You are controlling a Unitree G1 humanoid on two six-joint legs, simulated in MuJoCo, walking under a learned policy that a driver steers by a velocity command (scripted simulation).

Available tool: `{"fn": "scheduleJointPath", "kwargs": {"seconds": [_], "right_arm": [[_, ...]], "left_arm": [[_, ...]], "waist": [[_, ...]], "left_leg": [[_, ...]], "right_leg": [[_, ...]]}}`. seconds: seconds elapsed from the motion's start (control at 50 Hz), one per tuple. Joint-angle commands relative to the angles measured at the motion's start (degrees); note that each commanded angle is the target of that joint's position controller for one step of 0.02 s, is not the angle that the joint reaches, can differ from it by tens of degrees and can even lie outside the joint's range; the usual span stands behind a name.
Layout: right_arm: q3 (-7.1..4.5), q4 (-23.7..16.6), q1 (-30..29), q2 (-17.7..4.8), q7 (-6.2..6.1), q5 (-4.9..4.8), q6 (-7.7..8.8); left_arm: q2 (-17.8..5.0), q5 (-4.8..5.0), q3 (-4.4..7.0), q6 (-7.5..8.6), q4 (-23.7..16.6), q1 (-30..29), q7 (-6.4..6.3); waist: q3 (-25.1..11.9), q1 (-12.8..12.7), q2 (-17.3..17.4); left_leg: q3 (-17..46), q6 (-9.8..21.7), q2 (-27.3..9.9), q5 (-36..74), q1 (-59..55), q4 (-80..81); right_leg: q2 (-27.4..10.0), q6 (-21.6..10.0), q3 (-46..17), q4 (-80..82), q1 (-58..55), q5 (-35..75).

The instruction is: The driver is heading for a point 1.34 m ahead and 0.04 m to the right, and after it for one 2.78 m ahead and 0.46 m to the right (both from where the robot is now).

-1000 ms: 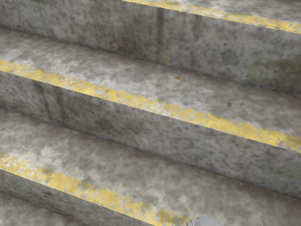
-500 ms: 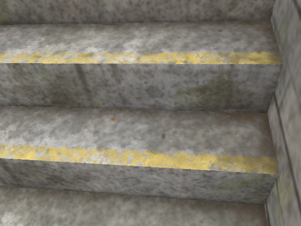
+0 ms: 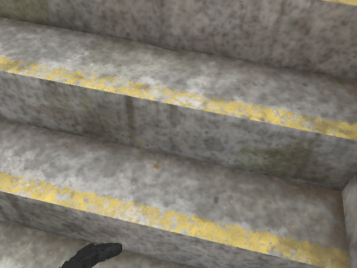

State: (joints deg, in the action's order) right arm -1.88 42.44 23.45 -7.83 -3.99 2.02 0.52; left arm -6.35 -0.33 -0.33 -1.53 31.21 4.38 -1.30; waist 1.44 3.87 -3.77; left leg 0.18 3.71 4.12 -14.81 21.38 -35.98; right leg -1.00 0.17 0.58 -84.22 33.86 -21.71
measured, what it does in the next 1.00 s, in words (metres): climbs: right foot, then left foot 0.21 m higher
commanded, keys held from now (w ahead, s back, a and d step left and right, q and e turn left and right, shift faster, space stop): no key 0.36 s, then w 0.64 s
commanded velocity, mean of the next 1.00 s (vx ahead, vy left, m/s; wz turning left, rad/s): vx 0.23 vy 0.00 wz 0.00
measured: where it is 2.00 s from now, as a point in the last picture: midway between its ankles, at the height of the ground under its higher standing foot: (48, 101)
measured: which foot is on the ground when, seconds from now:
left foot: down 0.00-0.46, up 0.48-0.92, down 0.94-1.00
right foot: up 0.00-0.14, down 0.16-0.98, up 1.00-1.00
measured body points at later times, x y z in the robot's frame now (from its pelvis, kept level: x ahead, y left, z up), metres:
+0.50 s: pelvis +0.02 -0.02 +0.01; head +0.03 -0.03 +0.46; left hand +0.13 +0.20 -0.10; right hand +0.11 -0.23 -0.13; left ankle +0.05 +0.10 -0.72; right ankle -0.01 -0.09 -0.72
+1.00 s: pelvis +0.20 +0.16 +0.05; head +0.27 +0.18 +0.49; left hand +0.14 +0.39 -0.10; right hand +0.50 +0.01 +0.01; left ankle +0.35 +0.28 -0.51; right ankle +0.02 -0.08 -0.64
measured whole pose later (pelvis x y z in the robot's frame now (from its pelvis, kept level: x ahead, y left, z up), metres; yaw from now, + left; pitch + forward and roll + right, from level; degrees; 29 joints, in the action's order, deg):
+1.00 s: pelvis +0.20 +0.16 +0.05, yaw +4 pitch +5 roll +1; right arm 0.7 28.8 -6.7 -5.7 -0.2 0.7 -1.0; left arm -12.0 2.8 4.1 8.5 57.4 24.2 2.6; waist 4.2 -0.6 -4.2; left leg -5.4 4.5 -3.3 -23.0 63.4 -83.3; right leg -13.2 -1.4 0.0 -31.8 2.3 -2.6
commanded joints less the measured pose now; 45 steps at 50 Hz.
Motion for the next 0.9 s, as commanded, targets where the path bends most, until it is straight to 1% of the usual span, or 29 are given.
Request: {"fn": "scheduleJointPath", "kwargs": {"seconds": [0.02,0.04,0.06,0.08,0.12,0.14,0.16,0.18,0.2,0.22,0.24,0.28,0.32,0.36,0.38,0.42,0.46,0.52,0.56,0.6,0.64,0.7,0.76,0.78,0.8,0.84,0.86,0.88,0.9], "right_arm": [[-2.15,-3.7,-1.9,-7.9,-1.02,0.60,0.93],[-1.97,-3.4,-2.3,-6.9,-0.61,0.31,0.58],[-2.10,-2.9,-2.9,-6.7,-0.11,0.74,0.30],[-1.81,-3.1,-4.9,-5.3,0.28,0.67,0.54],[-1.46,-1.7,-5.1,-3.5,1.21,-0.91,0.27],[-1.74,-1.6,-5.2,-3.3,1.94,-1.45,0.42],[-1.85,-1.3,-6.0,-3.5,2.45,-2.03,0.69],[-2.08,-1.1,-5.3,-3.3,3.20,-2.42,0.85],[-1.58,-1.2,-2.7,-1.0,3.79,-2.40,0.74],[-1.02,-0.2,-3.3,-0.9,3.85,-1.66,0.04],[-1.13,0.4,-4.2,-1.5,3.70,-1.60,-0.29],[-0.89,0.0,-8.4,-2.9,3.74,-1.16,-0.17],[-0.88,0.3,-9.1,-3.8,3.79,-1.12,0.35],[-0.74,0.7,-9.8,-3.1,3.97,-1.48,0.67],[-0.47,1.6,-9.3,-2.3,4.01,-1.35,0.73],[-0.41,2.5,-9.0,-2.0,3.77,-0.74,0.62],[-1.09,2.4,-9.6,-3.2,3.78,-0.22,0.54],[-1.57,-0.7,-15.1,-3.0,4.71,1.21,1.10],[-2.68,-1.2,-14.9,-4.0,5.11,2.77,0.58],[-1.82,-2.6,-13.3,-1.8,5.36,2.30,0.79],[-1.39,-3.4,-13.7,-1.6,5.49,0.38,1.49],[-0.41,-7.9,-20.3,-0.8,5.96,0.70,1.30],[-0.58,-14.9,-29.8,-0.3,3.01,0.88,0.28],[0.32,-19.0,-35.4,1.6,2.22,0.48,0.21],[1.20,-21.8,-40.4,1.3,1.54,-0.17,0.74],[3.19,-26.2,-46.7,1.2,1.99,-1.82,1.75],[3.81,-28.0,-47.3,0.8,2.95,-1.81,1.22],[4.37,-25.8,-39.1,1.6,5.09,-1.47,0.42],[4.57,-22.8,-31.4,5.1,5.67,-3.21,-0.63]], "left_arm": [[-1.3,0.30,0.33,0.03,-2.5,-0.5,-1.19],[-1.6,1.07,0.20,-0.08,-0.6,0.6,-1.71],[-1.7,0.93,0.72,-0.28,0.3,2.2,-2.79],[-2.0,1.14,0.90,-0.17,1.9,4.3,-3.66],[-0.2,0.81,0.50,0.75,5.1,7.7,-4.65],[-0.2,-0.27,0.40,1.53,5.0,8.5,-4.93],[-0.3,-0.24,0.26,2.23,5.9,10.4,-5.32],[-3.2,-0.73,0.58,2.55,6.1,11.2,-5.72],[-3.5,-0.42,0.09,2.83,4.8,7.5,-5.40],[-1.4,0.39,-0.67,3.32,4.0,6.6,-4.98],[-0.5,0.52,-1.12,3.50,4.0,5.5,-4.86],[-2.8,0.44,-0.76,3.32,3.8,6.8,-5.13],[-4.7,0.82,-0.16,3.23,4.7,9.6,-4.81],[-6.6,0.52,0.44,2.90,4.9,10.7,-4.82],[-5.5,0.44,0.09,2.76,5.2,11.0,-4.73],[-5.6,0.21,0.10,2.30,5.5,10.8,-4.67],[-8.2,0.19,1.03,1.46,5.9,12.4,-4.81],[-14.0,0.71,3.64,0.96,8.8,18.7,-4.63],[-15.1,0.04,5.14,1.87,12.2,20.9,-4.38],[-14.9,-0.60,5.79,3.77,14.2,18.7,-4.03],[-11.2,-1.80,5.11,5.24,16.5,18.0,-3.14],[-10.9,-1.58,4.99,7.16,18.7,19.7,-2.76],[-13.9,-2.39,6.37,9.83,22.5,29.2,-2.86],[-14.8,-2.77,6.79,10.73,24.4,33.6,-2.69],[-15.1,-2.83,6.60,11.19,25.5,34.1,-1.99],[-14.2,-1.35,5.69,11.43,26.9,28.2,-0.82],[-12.0,1.13,4.78,10.44,27.8,25.7,-0.84],[-12.2,2.25,4.15,9.25,25.6,18.5,-1.22],[-13.3,5.01,4.21,8.85,23.5,17.1,-1.16]], "waist": [[-4.3,-3.2,10.4],[-5.0,-2.2,9.8],[-6.1,-2.3,15.8],[-7.5,-2.3,16.0],[-6.4,-2.8,11.6],[-5.3,-2.8,5.9],[-7.2,-2.9,6.5],[-8.0,-2.1,2.9],[-7.4,-0.3,-8.5],[-7.9,-1.2,-10.1],[-6.4,-0.5,-7.1],[-2.3,-1.5,-2.3],[-3.4,-3.2,0.6],[-6.5,-3.4,0.2],[-7.9,-3.6,0.5],[-5.4,-3.9,0.7],[-1.2,-5.2,-1.3],[4.6,-8.5,-4.5],[4.6,-8.9,0.5],[3.5,-4.6,4.7],[1.9,-3.5,3.6],[2.2,-4.4,1.1],[3.1,-9.6,-5.7],[5.2,-11.0,-5.3],[8.1,-11.1,-2.2],[12.0,-8.0,1.8],[12.6,-6.5,2.2],[7.2,-2.9,4.1],[-2.7,-1.4,2.9]], "left_leg": [[16.4,9.5,-14.0,7.5,-6.8,17.4],[11.4,8.2,-12.9,11.0,-6.4,18.5],[11.0,9.2,-13.2,20.7,-6.4,17.9],[10.7,9.3,-14.2,29.1,-8.5,15.6],[8.2,6.0,-12.2,31.3,-10.9,10.9],[6.5,3.3,-9.9,36.1,-12.5,6.7],[7.7,1.8,-10.3,35.8,-11.8,3.4],[7.5,0.4,-9.1,20.7,-4.4,-1.1],[5.5,-1.9,-6.0,-0.5,1.9,-2.6],[5.1,-2.6,-6.6,-1.7,-1.1,-1.2],[5.1,-2.6,-6.8,0.3,-2.6,1.0],[5.7,-1.9,-7.3,9.5,-3.0,8.4],[6.3,-0.9,-8.1,17.7,-4.7,11.3],[6.2,-0.4,-8.1,19.9,-5.8,10.7],[6.1,-0.3,-8.0,17.9,-6.4,11.4],[5.3,0.1,-6.7,9.2,-4.1,11.1],[2.5,0.8,-4.1,-0.4,3.8,5.4],[-2.6,0.8,-5.5,-4.5,20.2,-11.6],[-0.7,-1.1,-6.6,-7.9,33.1,-38.2],[2.2,-1.4,-7.5,-7.1,38.2,-49.5],[1.4,-0.3,-8.0,-5.8,39.6,-53.9],[0.4,1.6,-10.1,-9.2,44.6,-55.3],[5.7,3.7,-9.5,-25.9,71.5,-88.7],[11.2,5.2,-10.0,-33.5,85.6,-97.8],[13.7,6.5,-10.6,-37.0,93.3,-98.1],[4.5,6.4,-13.7,-36.0,85.8,-78.6],[-1.3,6.5,-15.1,-30.9,68.7,-66.1],[-10.7,6.8,-13.3,-16.7,36.8,-50.7],[-10.9,7.6,-10.8,-2.3,5.5,-44.0]], "right_leg": [[-2.2,-1.8,-1.8,18.6,-2.4,-4.4],[-0.2,-1.9,3.3,28.8,-7.6,-10.3],[0.6,-2.4,5.2,30.2,-10.8,-13.6],[0.2,-2.4,5.1,36.2,-12.8,-10.8],[1.2,-2.6,5.7,56.7,-17.5,4.5],[-1.3,-2.9,1.6,59.1,-18.8,15.6],[-4.4,-3.8,-1.9,62.6,-22.3,26.1],[-8.7,-5.7,-6.6,62.2,-28.9,44.0],[-16.0,-11.0,-11.1,59.5,-32.0,64.6],[-18.2,-14.7,-15.8,60.6,-26.2,56.6],[-16.2,-13.8,-14.1,62.4,-24.1,45.0],[-11.5,-9.0,-10.6,62.0,-23.5,35.0],[-7.9,-6.1,-6.0,59.8,-26.0,37.9],[-7.2,-5.4,-4.2,59.1,-28.5,36.8],[-7.1,-5.5,-4.0,60.1,-28.7,30.9],[-6.8,-6.2,-5.0,62.9,-26.1,12.5],[-8.9,-9.0,-9.9,66.8,-24.6,-8.1],[-19.5,-17.2,-24.8,76.5,-25.2,-28.8],[-23.0,-21.9,-29.2,77.7,-30.9,-20.0],[-19.3,-19.2,-20.6,77.0,-32.1,-15.0],[-16.0,-16.9,-12.8,76.3,-33.1,-7.2],[-16.2,-15.8,-8.1,78.6,-35.6,0.3],[-25.0,-19.7,-14.1,77.7,-50.9,14.1],[-28.7,-18.7,-15.6,78.0,-57.8,8.6],[-29.8,-15.4,-13.5,79.9,-59.9,2.4],[-24.2,-9.2,-2.0,89.7,-48.3,-6.5],[-19.6,-9.6,2.3,97.6,-34.4,-1.5],[-14.3,-12.5,7.8,103.9,-14.8,6.3],[-13.8,-14.0,7.1,102.1,-4.9,24.9]]}}
Velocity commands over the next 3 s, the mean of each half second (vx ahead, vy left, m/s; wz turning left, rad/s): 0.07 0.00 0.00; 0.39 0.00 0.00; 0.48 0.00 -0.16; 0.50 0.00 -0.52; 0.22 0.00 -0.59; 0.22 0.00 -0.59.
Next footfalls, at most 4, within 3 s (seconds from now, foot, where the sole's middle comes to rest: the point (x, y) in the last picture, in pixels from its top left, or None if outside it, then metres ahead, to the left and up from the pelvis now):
0.16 right None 0.03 -0.10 -0.76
0.94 left None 0.39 0.29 -0.55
1.58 right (102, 187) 0.58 0.18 -0.34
1.92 left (18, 57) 0.88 0.42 -0.13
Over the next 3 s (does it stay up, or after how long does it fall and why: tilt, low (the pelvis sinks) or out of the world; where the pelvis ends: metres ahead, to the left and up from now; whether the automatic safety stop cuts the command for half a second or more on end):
stays up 1.10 0.27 0.85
